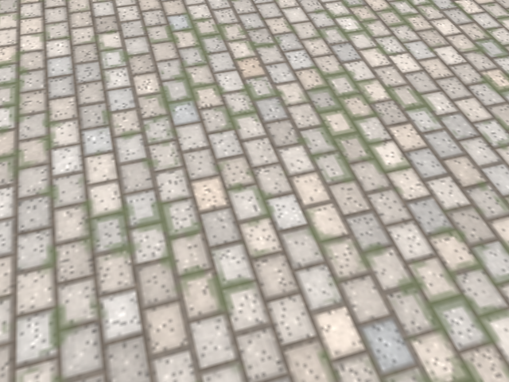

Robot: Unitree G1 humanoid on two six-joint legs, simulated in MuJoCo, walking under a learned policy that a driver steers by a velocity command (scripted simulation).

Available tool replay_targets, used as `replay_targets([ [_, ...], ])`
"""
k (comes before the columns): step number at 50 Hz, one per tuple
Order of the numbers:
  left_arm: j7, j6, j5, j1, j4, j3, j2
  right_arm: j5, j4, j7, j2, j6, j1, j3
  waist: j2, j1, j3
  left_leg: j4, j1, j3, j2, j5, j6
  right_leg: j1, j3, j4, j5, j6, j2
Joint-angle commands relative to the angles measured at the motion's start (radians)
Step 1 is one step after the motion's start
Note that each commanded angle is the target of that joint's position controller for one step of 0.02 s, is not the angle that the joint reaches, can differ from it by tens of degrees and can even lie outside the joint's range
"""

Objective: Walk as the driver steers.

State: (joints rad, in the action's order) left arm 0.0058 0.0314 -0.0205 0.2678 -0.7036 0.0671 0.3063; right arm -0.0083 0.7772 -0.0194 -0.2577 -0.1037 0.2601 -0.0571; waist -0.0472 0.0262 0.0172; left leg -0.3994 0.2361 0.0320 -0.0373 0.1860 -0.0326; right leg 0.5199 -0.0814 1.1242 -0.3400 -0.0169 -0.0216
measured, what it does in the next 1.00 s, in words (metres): walks ahead, turning left: right foot, then left foot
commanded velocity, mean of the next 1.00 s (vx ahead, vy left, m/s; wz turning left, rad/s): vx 0.28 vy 0.00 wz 0.25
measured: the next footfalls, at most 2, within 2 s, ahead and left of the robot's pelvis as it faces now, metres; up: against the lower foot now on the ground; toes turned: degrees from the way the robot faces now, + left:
right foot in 0.30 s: +0.32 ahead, -0.16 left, +0.00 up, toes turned -3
left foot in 0.78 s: +0.46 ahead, +0.08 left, +0.00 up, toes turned +14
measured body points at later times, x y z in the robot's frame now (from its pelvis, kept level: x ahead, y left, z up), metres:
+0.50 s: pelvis +0.25 -0.07 +0.00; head +0.29 -0.08 +0.45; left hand +0.37 +0.21 -0.10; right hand +0.35 -0.35 -0.13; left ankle +0.26 +0.09 -0.66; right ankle +0.28 -0.16 -0.74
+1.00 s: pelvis +0.37 -0.03 +0.00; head +0.42 +0.00 +0.44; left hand +0.45 +0.28 -0.12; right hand +0.60 -0.26 -0.09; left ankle +0.42 +0.07 -0.74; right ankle +0.42 -0.18 -0.68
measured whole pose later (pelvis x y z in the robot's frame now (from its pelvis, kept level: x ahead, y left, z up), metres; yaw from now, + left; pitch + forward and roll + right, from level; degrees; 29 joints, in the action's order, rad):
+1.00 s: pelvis +0.37 -0.03 +0.00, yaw +19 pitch +3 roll -1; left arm 0.03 -0.01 0.00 0.07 -0.75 0.07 0.30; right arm 0.00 0.66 0.01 -0.30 0.02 0.17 -0.08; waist -0.01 0.02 0.06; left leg -0.46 0.40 -0.07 -0.07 0.11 -0.06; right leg 0.52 -0.07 0.97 -0.43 0.07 0.00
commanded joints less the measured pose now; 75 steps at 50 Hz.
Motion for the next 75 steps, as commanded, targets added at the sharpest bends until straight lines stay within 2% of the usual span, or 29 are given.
replay_targets([
  [1,-0.005,0.016,0.009,-0.036,0.089,0.005,0.032,0.011,-0.031,0.003,-0.136,-0.018,-0.002,-0.029,0.137,-0.01,-0.007,0.233,-0.133,-0.27,0.274,-0.127,-0.189,0.171,-0.02,-0.115,0.058,0.013,-0.068],
  [10,-0.039,0.041,-0.001,-0.276,0.15,-0.015,0.021,0.036,0.052,0.009,-0.204,0.02,0.107,-0.037,0.131,0.058,0.032,0.225,-0.186,-0.12,0.274,-0.238,-0.147,0.05,0.073,-0.54,0.31,0.004,-0.036],
  [12,-0.044,0.044,0.0,-0.276,0.157,-0.009,0.04,0.041,0.067,0.012,-0.217,0.031,0.111,-0.041,0.141,0.035,0.032,0.185,-0.232,-0.12,0.299,-0.308,-0.13,0.014,0.08,-0.584,0.257,-0.025,-0.023],
  [14,-0.038,0.047,0.011,-0.122,0.114,0.021,0.088,0.046,0.073,0.016,-0.218,0.041,0.096,-0.036,0.127,-0.066,-0.054,-0.007,-0.197,-0.084,0.255,-0.547,-0.094,-0.25,0.112,-0.658,0.262,-0.066,0.022],
  [15,-0.027,0.046,0.018,0.037,0.073,0.046,0.141,0.035,0.064,0.018,-0.187,0.039,0.092,-0.022,0.101,-0.139,-0.161,-0.21,-0.075,-0.052,0.204,-0.493,-0.06,-0.505,0.064,-0.636,0.28,-0.1,-0.028],
  [16,-0.013,0.038,0.042,0.176,0.06,0.069,0.247,0.01,0.026,0.014,-0.085,0.025,0.151,0.013,-0.105,-0.152,-0.333,-0.603,0.281,0.007,0.082,-0.083,0.01,-0.895,-0.302,-0.629,0.238,-0.218,-0.31],
  [17,-0.015,0.033,0.031,0.202,0.049,0.059,0.211,0.025,0.037,0.012,-0.083,0.01,0.176,0.018,-0.214,-0.15,-0.425,-0.806,0.443,-0.109,0.012,0.397,0.02,-0.932,-0.607,-0.775,0.084,-0.293,-0.413],
  [18,-0.016,0.035,0.028,0.135,0.051,0.036,0.151,0.051,0.029,0.011,-0.18,0.006,0.109,-0.013,-0.118,-0.148,-0.259,-0.884,0.517,-0.157,0.059,0.361,0.018,-0.79,-0.488,-0.8,0.12,-0.254,-0.383],
  [21,-0.027,0.054,0.032,-0.06,0.052,0.005,0.047,0.031,0.036,0.027,-0.153,0.039,0.066,-0.024,-0.064,-0.035,-0.068,-0.767,0.393,-0.122,0.146,0.205,0.045,-0.444,-0.104,-0.842,0.577,-0.186,-0.259],
  [25,-0.013,0.073,0.046,-0.138,0.024,0.019,0.07,0.025,0.022,0.036,-0.096,0.091,0.08,-0.023,-0.057,0.024,-0.04,-0.687,0.317,-0.099,0.133,0.075,0.087,-0.307,0.078,-0.899,0.785,-0.195,-0.242],
  [29,0.021,0.048,0.039,-0.133,-0.003,0.027,0.097,0.016,-0.034,0.012,-0.069,0.091,-0.025,-0.013,-0.041,-0.009,-0.044,-0.432,0.279,-0.054,0.131,-0.133,0.081,-0.337,0.201,-0.899,0.734,-0.178,-0.215],
  [37,0.036,-0.012,-0.011,-0.126,-0.04,0.05,0.148,0.013,-0.126,-0.032,-0.121,0.108,-0.08,-0.042,-0.026,-0.006,-0.054,-0.185,0.207,0.023,0.07,-0.01,-0.012,-0.478,0.223,-0.651,0.76,-0.123,-0.268],
  [38,0.037,-0.016,-0.012,-0.112,-0.045,0.047,0.134,0.011,-0.112,-0.025,-0.148,0.103,-0.01,-0.057,0.008,0.026,-0.093,-0.094,0.085,0.038,0.029,-0.115,-0.043,-0.45,0.256,-0.511,0.769,-0.083,-0.218],
  [39,0.034,-0.012,0.013,-0.059,-0.045,0.041,0.116,0.009,-0.109,-0.003,-0.248,0.1,0.064,-0.089,0.157,0.043,-0.16,-0.052,-0.117,-0.127,0.116,-0.568,-0.105,-0.313,0.286,-0.282,0.555,-0.001,-0.13],
  [40,0.022,-0.006,0.066,-0.017,-0.01,0.015,0.044,-0.002,-0.13,0.018,-0.343,0.105,0.061,-0.103,0.384,-0.018,-0.227,-0.098,-0.373,-0.49,0.367,-0.988,-0.313,0.045,0.264,0.066,-0.318,0.089,0.046],
  [41,0.009,-0.001,0.046,-0.044,-0.014,0.014,0.075,-0.011,-0.152,0.01,-0.282,0.098,0.068,-0.083,0.263,0.034,-0.393,-0.033,-0.404,-0.62,0.415,-0.77,-0.397,0.092,0.022,0.195,-0.384,0.082,0.069],
  [42,0.005,-0.005,0.009,-0.112,-0.002,0.023,0.105,-0.003,-0.167,0.004,-0.245,0.091,0.008,-0.074,0.174,0.036,-0.309,-0.002,-0.333,-0.528,0.374,-0.627,-0.354,0.138,-0.007,0.206,-0.313,0.065,0.033],
  [44,0.025,-0.021,0.024,-0.152,-0.008,0.027,0.103,0.028,-0.175,0.016,-0.184,0.097,-0.088,-0.058,0.079,-0.005,-0.169,0.039,-0.159,-0.421,0.289,-0.371,-0.251,0.143,-0.005,0.075,-0.18,0.063,-0.015],
  [48,0.034,-0.033,0.024,-0.118,-0.015,0.022,0.069,0.005,-0.195,0.041,-0.201,0.116,-0.12,-0.065,0.156,-0.043,-0.155,0.072,-0.009,-0.363,0.21,-0.3,-0.218,-0.009,0.016,-0.148,-0.083,0.086,0.025],
  [56,0.014,-0.021,0.015,-0.143,-0.007,0.022,0.074,0.014,-0.21,0.05,-0.212,0.14,-0.126,-0.074,0.215,-0.013,-0.14,0.07,0.037,-0.484,0.177,0.004,-0.173,-0.135,-0.003,-0.441,-0.005,0.078,0.057],
  [59,0.003,-0.006,0.017,-0.062,-0.03,0.035,0.087,0.029,-0.216,0.055,-0.195,0.153,-0.136,-0.067,0.204,-0.057,-0.13,-0.001,0.092,-0.482,0.12,0.034,-0.11,-0.304,0.016,-0.712,0.132,0.03,0.038],
  [60,0.008,-0.008,0.035,-0.029,-0.03,0.052,0.156,0.025,-0.22,0.055,-0.151,0.154,-0.107,-0.055,0.077,-0.047,-0.139,-0.152,0.2,-0.401,0.049,0.192,-0.053,-0.407,-0.134,-0.792,0.122,-0.033,-0.141],
  [61,0.011,-0.018,0.064,-0.054,-0.031,0.069,0.24,0.032,-0.257,0.053,-0.135,0.144,-0.114,-0.054,-0.236,-0.009,-0.075,-0.369,0.397,-0.169,-0.12,0.382,0.005,-0.383,-0.394,-0.869,0.221,-0.185,-0.332],
  [62,0.014,-0.012,0.081,-0.108,0.007,0.056,0.187,0.011,-0.239,0.05,-0.215,0.131,-0.093,-0.078,-0.198,-0.017,-0.074,-0.611,0.393,-0.2,-0.053,0.409,0.044,-0.32,-0.447,-0.874,0.275,-0.26,-0.4],
  [63,0.023,-0.01,0.069,-0.174,0.03,0.04,0.132,0.02,-0.211,0.045,-0.247,0.134,-0.063,-0.094,-0.12,0.011,-0.066,-0.711,0.378,-0.204,-0.04,0.343,0.054,-0.303,-0.337,-0.849,0.298,-0.228,-0.345],
  [65,0.03,-0.01,0.033,-0.213,0.039,0.028,0.09,0.015,-0.171,0.051,-0.201,0.154,-0.024,-0.087,-0.074,0.012,-0.043,-0.809,0.398,-0.181,-0.031,0.24,0.089,-0.33,-0.185,-0.817,0.304,-0.16,-0.243],
  [68,0.035,-0.023,0.032,-0.144,0.021,0.022,0.091,0.026,-0.195,0.048,-0.134,0.156,-0.073,-0.062,-0.087,-0.028,-0.038,-0.754,0.392,-0.135,-0.03,0.205,0.121,-0.379,-0.089,-0.808,0.408,-0.183,-0.202],
  [72,0.032,-0.026,0.014,-0.057,-0.005,0.036,0.138,0.02,-0.229,0.032,-0.091,0.141,-0.15,-0.027,-0.158,-0.093,-0.062,-0.448,0.302,-0.059,0.026,0.229,0.112,-0.435,-0.12,-0.887,-0.023,-0.186,-0.22],
  [75,0.014,-0.019,0.004,-0.037,-0.022,0.043,0.171,0.024,-0.213,0.019,-0.109,0.12,-0.14,-0.024,-0.152,-0.093,-0.016,-0.241,0.135,0.005,0.019,0.253,0.066,-0.343,-0.115,-0.907,-0.071,-0.19,-0.231],
])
